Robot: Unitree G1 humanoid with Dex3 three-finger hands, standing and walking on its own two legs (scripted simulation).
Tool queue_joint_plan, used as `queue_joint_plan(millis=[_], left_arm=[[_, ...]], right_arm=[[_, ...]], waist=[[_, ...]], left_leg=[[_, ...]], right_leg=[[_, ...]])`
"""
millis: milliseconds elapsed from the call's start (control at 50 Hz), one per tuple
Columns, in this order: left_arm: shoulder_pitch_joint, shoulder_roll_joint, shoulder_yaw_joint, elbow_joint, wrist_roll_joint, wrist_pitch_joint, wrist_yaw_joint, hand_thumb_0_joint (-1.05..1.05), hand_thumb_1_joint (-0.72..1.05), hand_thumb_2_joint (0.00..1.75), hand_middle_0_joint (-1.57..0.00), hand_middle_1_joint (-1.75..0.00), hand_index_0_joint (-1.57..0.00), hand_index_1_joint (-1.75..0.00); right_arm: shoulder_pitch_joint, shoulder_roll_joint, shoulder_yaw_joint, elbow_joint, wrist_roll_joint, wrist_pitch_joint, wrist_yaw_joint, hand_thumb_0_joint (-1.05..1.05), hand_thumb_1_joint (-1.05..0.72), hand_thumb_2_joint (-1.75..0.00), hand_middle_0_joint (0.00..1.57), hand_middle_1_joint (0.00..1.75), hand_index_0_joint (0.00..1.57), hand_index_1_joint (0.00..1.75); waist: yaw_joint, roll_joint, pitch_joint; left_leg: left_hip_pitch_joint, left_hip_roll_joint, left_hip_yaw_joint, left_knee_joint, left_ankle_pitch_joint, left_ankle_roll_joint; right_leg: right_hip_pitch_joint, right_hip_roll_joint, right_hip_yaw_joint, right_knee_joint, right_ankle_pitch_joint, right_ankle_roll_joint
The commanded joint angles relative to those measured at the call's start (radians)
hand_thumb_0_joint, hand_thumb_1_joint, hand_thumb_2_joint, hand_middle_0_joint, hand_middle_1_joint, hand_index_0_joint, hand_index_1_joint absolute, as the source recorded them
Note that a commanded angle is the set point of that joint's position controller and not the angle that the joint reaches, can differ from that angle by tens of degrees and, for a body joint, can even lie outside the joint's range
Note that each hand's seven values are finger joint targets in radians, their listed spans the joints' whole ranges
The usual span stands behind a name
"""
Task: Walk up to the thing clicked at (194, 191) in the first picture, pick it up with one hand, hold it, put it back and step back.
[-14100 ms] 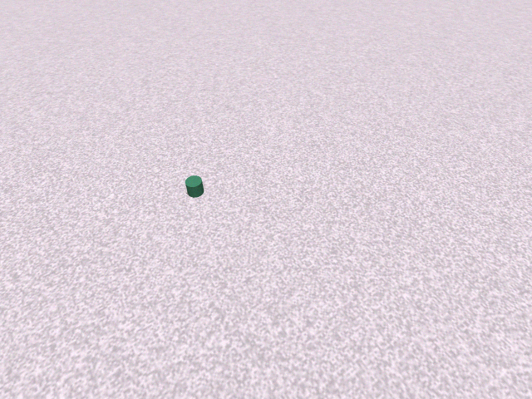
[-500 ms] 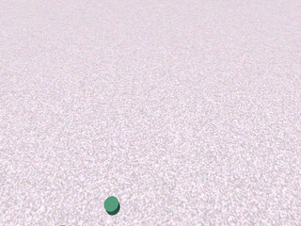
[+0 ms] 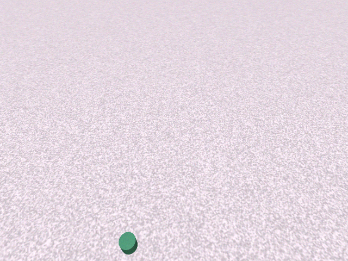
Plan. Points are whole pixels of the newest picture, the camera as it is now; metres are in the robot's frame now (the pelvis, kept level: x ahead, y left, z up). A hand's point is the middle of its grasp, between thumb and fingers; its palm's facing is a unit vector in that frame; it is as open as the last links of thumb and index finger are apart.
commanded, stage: walk up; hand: left
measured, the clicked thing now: (128, 243) +0.40 +0.26 -0.73
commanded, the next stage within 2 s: none
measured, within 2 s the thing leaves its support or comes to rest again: neither
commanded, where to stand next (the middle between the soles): +0.02 +0.01 m, yaw +3 degrees
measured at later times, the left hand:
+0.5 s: hand out of the picture +0.11 +0.26 -0.16, palm faces +0.05 -0.92 -0.39, open 7.4 cm
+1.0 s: hand out of the picture -0.01 +0.28 -0.15, palm faces +0.03 -0.92 -0.39, open 7.4 cm
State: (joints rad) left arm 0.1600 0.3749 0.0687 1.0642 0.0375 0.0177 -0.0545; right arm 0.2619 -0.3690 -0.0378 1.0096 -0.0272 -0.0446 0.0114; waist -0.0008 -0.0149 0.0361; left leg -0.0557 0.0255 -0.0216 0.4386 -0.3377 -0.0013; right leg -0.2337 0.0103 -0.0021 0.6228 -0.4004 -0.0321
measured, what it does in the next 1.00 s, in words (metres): steps on the spot: left foot, then right foot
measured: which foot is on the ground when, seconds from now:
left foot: down 0.00-0.08, up 0.10-0.50, down 0.52-1.00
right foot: down 0.00-0.54, up 0.56-0.82, down 0.84-1.00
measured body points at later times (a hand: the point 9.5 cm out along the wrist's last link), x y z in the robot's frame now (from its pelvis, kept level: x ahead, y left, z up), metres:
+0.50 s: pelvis +0.02 +0.00 -0.02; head +0.09 -0.01 +0.43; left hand +0.11 +0.31 -0.13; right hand +0.12 -0.31 -0.15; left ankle +0.06 +0.13 -0.73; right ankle +0.03 -0.11 -0.74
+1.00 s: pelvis -0.03 +0.02 +0.00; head -0.03 +0.00 +0.45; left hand -0.01 +0.33 -0.12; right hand +0.06 -0.29 -0.13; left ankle +0.02 +0.14 -0.72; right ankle -0.06 -0.10 -0.74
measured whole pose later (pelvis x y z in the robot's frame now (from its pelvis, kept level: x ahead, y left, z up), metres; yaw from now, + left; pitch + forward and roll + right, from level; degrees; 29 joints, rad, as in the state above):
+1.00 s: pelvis -0.03 +0.02 +0.00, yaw +2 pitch -4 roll -1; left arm 0.29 0.35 0.04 0.99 0.04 -0.01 0.00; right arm 0.23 -0.40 -0.05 0.92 -0.02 0.03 0.03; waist 0.01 0.05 0.06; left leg -0.34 -0.02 -0.07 0.72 -0.41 0.01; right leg -0.11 0.02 0.02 0.52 -0.34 -0.02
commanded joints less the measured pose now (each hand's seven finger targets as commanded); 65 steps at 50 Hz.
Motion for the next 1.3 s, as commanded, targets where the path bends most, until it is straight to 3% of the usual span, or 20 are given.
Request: queue_joint_plan(millis=[0,40,60,100,160,260,440,480,540,620,760,820,840,880,940,1000,1060,1100,1120,1280], left_arm=[[-0.002,0.179,0.049,-0.125,-0.006,-0.058,0.002,0.0,0.9,0.9,-0.2,-0.3,-0.2,-0.3],[0.168,0.26,0.077,-0.072,-0.001,-0.075,0.022,0.0,0.9,0.9,-0.2,-0.3,-0.2,-0.3],[0.189,0.303,0.079,-0.079,-0.003,-0.082,0.035,0.0,0.9,0.9,-0.2,-0.3,-0.2,-0.3],[0.116,0.299,0.077,-0.13,-0.014,-0.075,0.043,0.0,0.9,0.9,-0.2,-0.3,-0.2,-0.3],[0.057,0.22,0.038,-0.164,-0.031,-0.09,0.067,0.0,0.9,0.9,-0.2,-0.3,-0.2,-0.3],[0.013,0.227,0.032,-0.219,-0.039,-0.076,0.104,0.0,0.9,0.9,-0.2,-0.3,-0.2,-0.3],[0.019,0.229,0.045,-0.271,-0.042,-0.019,0.106,0.0,0.9,0.9,-0.2,-0.3,-0.2,-0.3],[-0.001,0.233,0.041,-0.279,-0.055,-0.009,0.106,0.0,0.9,0.9,-0.2,-0.3,-0.2,-0.3],[-0.007,0.163,0.028,-0.293,-0.069,0.01,0.118,0.0,0.9,0.9,-0.2,-0.3,-0.2,-0.3],[0.023,0.193,0.037,-0.238,-0.06,0.021,0.108,0.0,0.9,0.9,-0.2,-0.3,-0.2,-0.3],[0.064,0.183,0.035,-0.199,-0.021,-0.035,0.072,0.0,0.9,0.9,-0.2,-0.3,-0.2,-0.3],[0.159,0.196,0.043,-0.14,0.007,-0.064,0.079,0.0,0.9,0.9,-0.2,-0.3,-0.2,-0.3],[0.12,0.244,0.051,-0.163,0.024,-0.071,0.08,0.0,0.9,0.9,-0.2,-0.3,-0.2,-0.3],[-0.036,0.309,0.054,-0.216,0.022,-0.064,0.072,0.0,0.9,0.9,-0.2,-0.3,-0.2,-0.3],[-0.054,0.208,0.029,-0.212,0.003,-0.077,0.068,0.0,0.9,0.9,-0.2,-0.3,-0.2,-0.3],[0.077,0.275,0.051,-0.198,0.005,-0.074,0.044,0.0,0.9,0.9,-0.2,-0.3,-0.2,-0.3],[0.048,0.251,0.049,-0.23,-0.002,-0.049,0.026,0.0,0.9,0.9,-0.2,-0.3,-0.2,-0.3],[0.07,0.134,0.019,-0.268,-0.019,-0.047,0.018,0.0,0.9,0.9,-0.2,-0.3,-0.2,-0.3],[0.065,0.231,0.048,-0.246,-0.007,-0.036,0.033,0.0,0.9,0.9,-0.2,-0.3,-0.2,-0.3],[0.136,0.169,0.026,-0.205,-0.041,-0.036,0.027,0.0,0.9,0.9,-0.2,-0.3,-0.2,-0.3]], right_arm=[[-0.056,-0.3,-0.079,-0.104,0.005,-0.03,-0.025,0.0,-0.9,-0.9,0.2,0.3,0.2,0.3],[-0.101,-0.183,-0.045,-0.154,0.028,-0.022,-0.018,0.0,-0.9,-0.9,0.2,0.3,0.2,0.3],[-0.093,-0.143,-0.028,-0.167,0.029,-0.013,-0.025,0.0,-0.9,-0.9,0.2,0.3,0.2,0.3],[-0.009,-0.211,-0.048,-0.142,0.015,0.005,-0.039,0.0,-0.9,-0.9,0.2,0.3,0.2,0.3],[0.043,-0.181,-0.046,-0.105,0.021,0.04,-0.022,0.0,-0.9,-0.9,0.2,0.3,0.2,0.3],[0.047,-0.172,-0.059,-0.132,0.015,0.096,-0.023,0.0,-0.9,-0.9,0.2,0.3,0.2,0.3],[-0.016,-0.196,-0.073,-0.198,0.002,0.086,-0.028,0.0,-0.9,-0.9,0.2,0.3,0.2,0.3],[0.011,-0.213,-0.082,-0.192,-0.001,0.072,-0.029,0.0,-0.9,-0.9,0.2,0.3,0.2,0.3],[0.002,-0.347,-0.115,-0.217,0.012,0.059,-0.028,0.0,-0.9,-0.9,0.2,0.3,0.2,0.3],[-0.133,-0.238,-0.085,-0.26,0.003,0.068,-0.038,0.0,-0.9,-0.9,0.2,0.3,0.2,0.3],[-0.093,-0.256,-0.085,-0.245,-0.027,0.061,-0.002,0.0,-0.9,-0.9,0.2,0.3,0.2,0.3],[-0.116,-0.194,-0.058,-0.237,-0.003,0.071,-0.001,0.0,-0.9,-0.9,0.2,0.3,0.2,0.3],[-0.108,-0.144,-0.041,-0.248,0.011,0.064,0.003,0.0,-0.9,-0.9,0.2,0.3,0.2,0.3],[-0.152,-0.227,-0.063,-0.211,0.008,0.049,-0.005,0.0,-0.9,-0.9,0.2,0.3,0.2,0.3],[-0.102,-0.183,-0.051,-0.168,0.019,0.03,0.011,0.0,-0.9,-0.9,0.2,0.3,0.2,0.3],[-0.114,-0.208,-0.049,-0.18,0.01,0.006,0.012,0.0,-0.9,-0.9,0.2,0.3,0.2,0.3],[0.051,-0.218,-0.073,-0.134,0.01,-0.028,0.0,0.0,-0.9,-0.9,0.2,0.3,0.2,0.3],[0.197,-0.356,-0.124,-0.122,-0.015,-0.051,-0.015,0.0,-0.9,-0.9,0.2,0.3,0.2,0.3],[0.191,-0.379,-0.13,-0.14,0.0,-0.052,-0.013,0.0,-0.9,-0.9,0.2,0.3,0.2,0.3],[-0.005,-0.222,-0.058,-0.201,0.007,-0.046,-0.021,0.0,-0.9,-0.9,0.2,0.3,0.2,0.3]], waist=[[0.052,0.133,0.087],[0.111,-0.132,0.003],[0.102,-0.187,0.009],[0.054,-0.051,0.028],[-0.005,0.0,0.041],[-0.016,-0.053,0.036],[0.018,-0.16,-0.075],[-0.013,-0.084,-0.115],[-0.045,0.254,-0.191],[0.008,0.137,-0.095],[-0.03,0.18,-0.098],[0.033,0.061,-0.063],[0.017,-0.138,-0.009],[0.025,-0.11,0.141],[-0.018,-0.123,0.13],[0.042,-0.188,0.093],[-0.033,-0.142,0.023],[-0.093,0.222,-0.075],[-0.084,0.094,-0.016],[0.013,0.207,0.087]], left_leg=[[-0.03,0.256,-0.225,-0.02,0.305,0.208],[-0.264,0.002,0.024,0.424,0.278,0.055],[-0.493,-0.112,0.002,0.505,-0.193,0.023],[-0.438,-0.043,-0.089,0.636,-0.271,0.042],[-0.384,-0.012,-0.157,0.571,-0.099,0.047],[-0.363,-0.045,-0.116,0.56,-0.029,0.007],[-0.311,-0.033,-0.007,0.247,-0.001,0.043],[-0.214,-0.014,-0.001,0.036,0.396,0.06],[-0.009,0.344,-0.433,0.053,1.103,0.332],[-0.163,0.199,-0.213,0.04,0.664,0.239],[-0.154,0.191,-0.281,-0.073,-0.167,0.227],[-0.337,0.114,-0.18,0.128,-0.072,0.123],[-0.492,-0.003,-0.08,0.286,-0.147,0.045],[-0.309,-0.013,-0.117,0.393,-0.171,0.012],[-0.328,-0.034,-0.06,0.268,-0.051,0.008],[-0.31,-0.054,0.036,0.203,-0.068,0.01],[-0.07,-0.071,0.049,-0.051,0.033,0.034],[0.308,0.274,-0.567,-0.204,-0.158,0.18],[0.159,0.377,-0.698,-0.226,-0.278,0.263],[-0.234,0.158,-0.123,-0.149,0.379,0.176]], right_leg=[[-0.1,-0.068,0.034,-0.127,0.021,-0.016],[0.238,-0.17,0.25,-0.354,0.377,-0.043],[0.381,-0.313,0.452,-0.375,0.566,-0.108],[0.221,-0.398,0.46,-0.331,0.556,-0.211],[0.19,-0.254,0.186,-0.29,0.78,-0.06],[0.11,-0.275,0.111,-0.211,1.041,-0.087],[0.174,-0.268,0.095,0.019,0.935,-0.141],[0.156,-0.212,0.05,0.14,0.836,-0.08],[-0.147,0.078,0.053,0.541,-0.313,0.011],[-0.16,0.059,0.144,0.612,-0.198,-0.002],[-0.02,0.027,0.002,0.023,-0.195,0.037],[0.21,-0.039,0.137,-0.361,-0.019,-0.025],[0.204,-0.216,0.445,-0.427,-0.171,-0.091],[-0.216,-0.384,0.554,-0.449,-0.357,-0.217],[-0.015,-0.19,0.241,-0.387,0.001,-0.121],[0.054,-0.209,0.255,-0.349,0.063,-0.139],[0.003,-0.156,0.154,-0.18,0.059,-0.106],[-0.436,0.041,-0.004,0.329,-0.092,-0.004],[-0.448,-0.014,0.098,0.411,-0.176,-0.018],[-0.133,-0.057,0.063,0.197,0.042,0.027]])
